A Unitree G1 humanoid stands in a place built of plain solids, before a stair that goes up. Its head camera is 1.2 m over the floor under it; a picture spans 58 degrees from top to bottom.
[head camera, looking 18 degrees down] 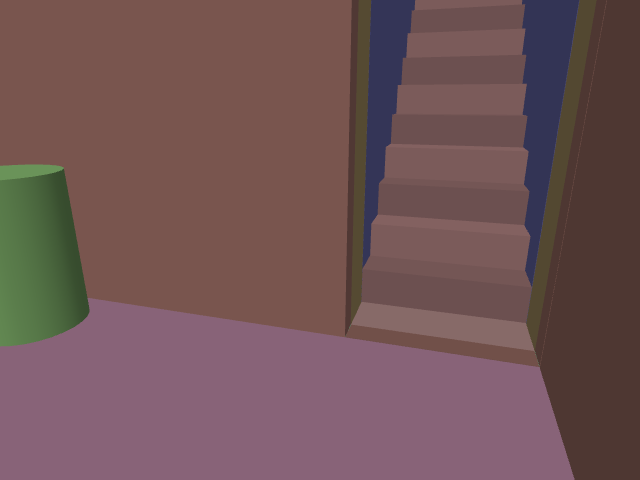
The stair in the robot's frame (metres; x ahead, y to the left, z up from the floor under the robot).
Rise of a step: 0.22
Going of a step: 0.25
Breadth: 0.94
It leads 17 degrees to the right of straight ahead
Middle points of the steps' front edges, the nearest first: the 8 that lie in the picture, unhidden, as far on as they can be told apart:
2.31 -0.71 0.22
2.55 -0.78 0.44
2.79 -0.85 0.66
3.03 -0.92 0.87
3.27 -1.00 1.09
3.51 -1.07 1.31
3.75 -1.14 1.53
3.99 -1.21 1.75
